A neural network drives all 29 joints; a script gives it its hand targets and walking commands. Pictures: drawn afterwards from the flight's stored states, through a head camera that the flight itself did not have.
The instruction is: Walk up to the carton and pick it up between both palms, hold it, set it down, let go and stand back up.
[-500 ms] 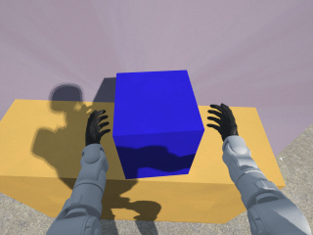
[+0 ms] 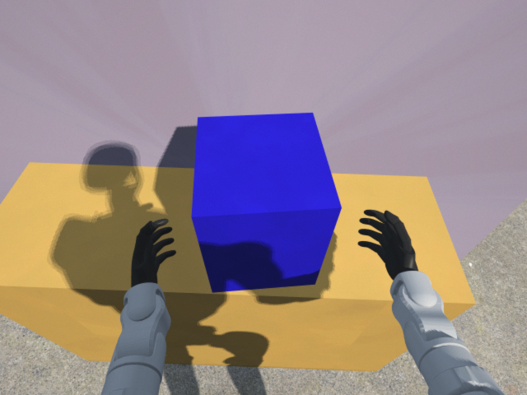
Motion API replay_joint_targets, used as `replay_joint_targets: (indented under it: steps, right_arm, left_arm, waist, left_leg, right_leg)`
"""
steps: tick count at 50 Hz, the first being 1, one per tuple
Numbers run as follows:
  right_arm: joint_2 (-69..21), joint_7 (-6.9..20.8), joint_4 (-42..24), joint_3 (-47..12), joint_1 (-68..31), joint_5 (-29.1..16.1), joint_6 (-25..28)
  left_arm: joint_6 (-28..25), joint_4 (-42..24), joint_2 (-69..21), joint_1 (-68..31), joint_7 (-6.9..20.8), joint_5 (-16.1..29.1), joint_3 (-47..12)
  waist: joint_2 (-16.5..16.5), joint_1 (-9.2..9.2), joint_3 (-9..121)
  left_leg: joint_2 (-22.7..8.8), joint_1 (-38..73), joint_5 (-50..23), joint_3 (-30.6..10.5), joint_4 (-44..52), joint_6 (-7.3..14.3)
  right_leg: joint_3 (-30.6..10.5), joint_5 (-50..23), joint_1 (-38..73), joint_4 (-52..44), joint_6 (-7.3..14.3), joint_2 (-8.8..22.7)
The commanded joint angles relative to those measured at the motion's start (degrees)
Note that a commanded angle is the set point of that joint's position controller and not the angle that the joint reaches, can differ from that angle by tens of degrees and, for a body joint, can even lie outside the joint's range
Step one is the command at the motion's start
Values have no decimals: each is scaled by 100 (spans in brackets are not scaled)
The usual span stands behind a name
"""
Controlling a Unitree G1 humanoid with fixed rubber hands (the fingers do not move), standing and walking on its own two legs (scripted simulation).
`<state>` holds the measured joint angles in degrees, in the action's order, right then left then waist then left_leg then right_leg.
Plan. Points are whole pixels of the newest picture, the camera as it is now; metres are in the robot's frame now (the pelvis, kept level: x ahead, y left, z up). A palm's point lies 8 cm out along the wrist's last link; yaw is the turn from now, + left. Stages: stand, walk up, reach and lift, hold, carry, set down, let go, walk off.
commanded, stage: set down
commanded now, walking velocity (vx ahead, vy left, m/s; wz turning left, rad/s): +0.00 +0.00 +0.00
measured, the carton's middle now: (260, 206) +0.45 +0.02 +0.00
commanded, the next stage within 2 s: none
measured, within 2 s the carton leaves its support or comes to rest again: neither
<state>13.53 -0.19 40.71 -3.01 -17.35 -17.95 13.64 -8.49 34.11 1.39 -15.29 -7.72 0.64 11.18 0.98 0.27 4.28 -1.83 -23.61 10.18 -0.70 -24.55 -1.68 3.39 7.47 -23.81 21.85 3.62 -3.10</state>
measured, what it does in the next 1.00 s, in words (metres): stands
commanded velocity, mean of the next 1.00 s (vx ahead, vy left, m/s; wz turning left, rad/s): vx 0.00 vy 0.00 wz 0.00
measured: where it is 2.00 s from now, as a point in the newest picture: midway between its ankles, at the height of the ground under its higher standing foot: outside the picture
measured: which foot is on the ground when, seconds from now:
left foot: down 0.00-1.00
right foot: down 0.00-1.00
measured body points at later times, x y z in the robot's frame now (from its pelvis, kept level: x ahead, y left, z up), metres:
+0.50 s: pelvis -0.02 +0.00 +0.00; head +0.00 +0.02 +0.45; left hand +0.26 +0.21 -0.02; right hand +0.27 -0.20 +0.00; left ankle +0.01 +0.14 -0.74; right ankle +0.03 -0.08 -0.74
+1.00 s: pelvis -0.01 +0.00 +0.00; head +0.00 +0.02 +0.45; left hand +0.23 +0.20 -0.03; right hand +0.21 -0.21 -0.03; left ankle +0.01 +0.14 -0.74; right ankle +0.03 -0.08 -0.74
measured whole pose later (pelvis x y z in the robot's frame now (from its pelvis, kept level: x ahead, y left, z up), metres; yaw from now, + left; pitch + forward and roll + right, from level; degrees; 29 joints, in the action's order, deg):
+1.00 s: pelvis -0.01 +0.00 +0.00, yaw +0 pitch +2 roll +0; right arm 10.7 2.8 31.8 -3.0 9.1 -13.1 18.2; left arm -10.1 24.8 3.6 5.1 -10.0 3.6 2.9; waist 3.1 0.3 0.6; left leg -1.2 -15.6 10.5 -0.7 -24.6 -1.5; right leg 3.4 8.9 -16.6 23.8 3.6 -2.4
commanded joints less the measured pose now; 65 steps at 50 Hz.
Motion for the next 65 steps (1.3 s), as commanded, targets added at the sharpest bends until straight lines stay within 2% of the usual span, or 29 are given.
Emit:
replay_joint_targets:
  steps: [1, 4, 6, 7, 10, 13, 15, 16, 18, 20, 21, 23, 24, 27, 29, 33, 35, 36, 38, 44, 45, 46, 49, 50, 56, 58, 59, 63, 65]
  right_arm:
    - [1024, 216, -1805, -36, -931, 66, 506]
    - [1014, 144, -1653, 138, -1152, 342, 432]
    - [795, 161, -2044, -65, -142, 229, 566]
    - [1021, 184, -1928, 158, -1078, 240, 497]
    - [889, 177, -2238, 47, 164, 201, 629]
    - [736, 200, -2313, -19, -19, 334, 541]
    - [680, 257, -2255, 254, -680, 449, 417]
    - [670, 331, -2269, 254, 176, 390, 454]
    - [813, 356, -1719, 674, -1651, 622, 141]
    - [553, 403, -1899, 449, -7, 523, 288]
    - [664, 396, -1743, 612, -1099, 579, 177]
    - [565, 445, -1570, 546, 513, 469, 331]
    - [639, 434, -1545, 616, -168, 508, 326]
    - [627, 404, -1568, 581, 758, 552, 461]
    - [698, 391, -1993, 468, 1749, 361, 710]
    - [573, 305, -1730, 723, 798, 831, 538]
    - [455, 330, -1899, 747, 723, 735, 670]
    - [370, 324, -1760, 559, 1711, 652, 677]
    - [497, 348, -2335, 657, 1250, 584, 780]
    - [651, 391, -2563, 604, 1907, 418, 976]
    - [538, 361, -2116, 558, 2185, 578, 902]
    - [579, 387, -2848, 663, 1894, 432, 983]
    - [399, 325, -1934, 451, 2341, 686, 723]
    - [559, 363, -2651, 621, 2047, 559, 834]
    - [230, 203, -2617, 312, 2526, 661, 584]
    - [350, 255, -2205, 340, 2351, 749, 427]
    - [390, 253, -2703, 508, 2465, 629, 525]
    - [411, 287, -1891, 481, 2471, 924, 348]
    - [410, 276, -2331, 529, 2707, 752, 459]
  left_arm:
    - [-427, -2076, 713, -493, -75, 267, -705]
    - [-298, -1454, 867, -793, 46, 300, -643]
    - [-330, -2021, 707, 306, 74, 177, -628]
    - [-349, -1698, 908, -602, 58, 357, -667]
    - [-306, -2176, 736, 607, 72, 224, -659]
    - [-242, -1916, 885, 289, 69, 166, -621]
    - [-279, -1724, 938, -639, -14, 440, -875]
    - [-361, -2180, 869, 162, -97, 417, -992]
    - [-321, -1138, 1279, -2069, -196, 629, -1009]
    - [-362, -1794, 1009, -332, -273, 589, -968]
    - [-410, -1392, 1182, -1521, -270, 673, -980]
    - [-396, -1934, 936, 161, -272, 588, -1177]
    - [-450, -1865, 1095, -673, -274, 672, -1135]
    - [-393, -1779, 798, 560, -211, 481, -1190]
    - [-506, -2696, 613, 1716, -226, 308, -1215]
    - [-416, -1499, 962, 564, -134, 408, -1098]
    - [-536, -1996, 1038, 481, -226, 381, -1206]
    - [-498, -1769, 877, 1588, -147, 267, -1222]
    - [-641, -2322, 1008, 979, -254, 424, -1189]
    - [-571, -2620, 883, 1677, -308, 425, -1293]
    - [-512, -2149, 813, 1875, -215, 346, -1368]
    - [-655, -2948, 988, 1501, -337, 441, -1283]
    - [-310, -1819, 901, 1977, -170, 295, -1259]
    - [-511, -2844, 978, 1578, -286, 460, -1299]
    - [-111, -2240, 1200, 2051, -91, 375, -942]
    - [2, -2160, 1105, 1890, -91, 387, -1128]
    - [-96, -2772, 1160, 1929, -147, 545, -1098]
    - [179, -2071, 952, 2082, -88, 236, -1251]
    - [13, -2795, 1100, 2216, -100, 420, -1280]
  waist:
    - [294, 414, 2763]
    - [601, 239, 2276]
    - [624, 347, 2320]
    - [647, 266, 2267]
    - [586, 344, 2084]
    - [635, 475, 1473]
    - [671, 321, 1449]
    - [519, 245, 1370]
    - [413, 167, 1333]
    - [499, 397, 1330]
    - [426, 326, 1519]
    - [423, 205, 1251]
    - [225, 233, 1477]
    - [422, 139, 1470]
    - [349, 221, 1466]
    - [529, 13, 1139]
    - [288, 166, 1378]
    - [362, 132, 935]
    - [278, 258, 1570]
    - [160, 250, 1379]
    - [273, 106, 932]
    - [156, 278, 1240]
    - [371, 92, 512]
    - [170, 235, 1003]
    - [521, 246, 348]
    - [421, 167, 14]
    - [370, 208, 346]
    - [227, 62, 22]
    - [182, 101, 428]
  left_leg:
    - [173, 781, -1791, 101, 163, -12]
    - [183, 543, -1284, 63, 239, 86]
    - [185, 879, -1828, 77, 217, 63]
    - [231, 618, -1308, 99, 231, 104]
    - [226, 1068, -1757, 36, 249, 82]
    - [252, 841, -933, 89, 378, 152]
    - [202, 512, -173, 48, 409, 198]
    - [197, 815, -532, 4, 410, 164]
    - [225, -139, 787, 163, 374, 196]
    - [160, 364, 162, 102, 347, 167]
    - [210, -17, 464, 166, 265, 188]
    - [146, 498, 69, 21, 376, 122]
    - [180, 204, 154, 60, 313, 105]
    - [138, 601, -208, 16, 402, 113]
    - [73, 1203, -875, -72, 476, -28]
    - [180, 663, 293, 148, 551, 142]
    - [132, 560, 163, 157, 515, 78]
    - [110, 950, -38, 100, 630, 88]
    - [136, 865, 142, 200, 586, 37]
    - [118, 1346, -77, 209, 665, -27]
    - [113, 1340, 17, 162, 688, -7]
    - [74, 1387, -11, 146, 616, -29]
    - [182, 1286, 251, 300, 659, 45]
    - [107, 1341, 112, 231, 697, -10]
    - [204, 1444, 151, 255, 603, 139]
    - [186, 1578, 222, 240, 701, 147]
    - [155, 1680, 72, 216, 670, 105]
    - [185, 1637, 115, 217, 712, 37]
    - [154, 1695, -311, 193, 660, 30]
  right_leg:
    - [-681, -1507, 2974, 229, -280, 210]
    - [-788, -904, 2710, 104, -315, 276]
    - [-815, -1558, 3195, 132, -329, 270]
    - [-790, -1087, 2779, 156, -344, 291]
    - [-850, -1298, 3037, 61, -323, 292]
    - [-978, 40, 2794, -210, -273, 400]
    - [-1071, 1241, 2259, -335, -229, 519]
    - [-941, 864, 2289, -279, -199, 462]
    - [-1046, 2374, 1742, -179, -150, 530]
    - [-1161, 1974, 2165, -300, -189, 575]
    - [-1180, 2165, 1892, -174, -174, 586]
    - [-1063, 1532, 2121, -231, -176, 521]
    - [-1086, 1551, 2066, -113, -137, 513]
    - [-989, 778, 2294, -182, -215, 470]
    - [-818, -111, 2513, -201, -172, 370]
    - [-954, 1179, 2105, -317, -229, 497]
    - [-863, 775, 1986, -190, -222, 421]
    - [-899, 495, 2113, -321, -200, 434]
    - [-911, 745, 2000, -237, -162, 357]
    - [-805, 469, 1993, -244, -158, 369]
    - [-789, 628, 1921, -298, -123, 373]
    - [-897, 912, 1845, -259, -110, 400]
    - [-980, 1103, 1901, -383, -224, 502]
    - [-889, 1120, 1965, -290, -159, 396]
    - [-1236, 1361, 1939, -521, -279, 683]
    - [-1058, 1535, 1681, -567, -243, 615]
    - [-1084, 1455, 1836, -551, -228, 661]
    - [-955, 1173, 1744, -511, -224, 512]
    - [-897, 523, 1940, -367, -214, 464]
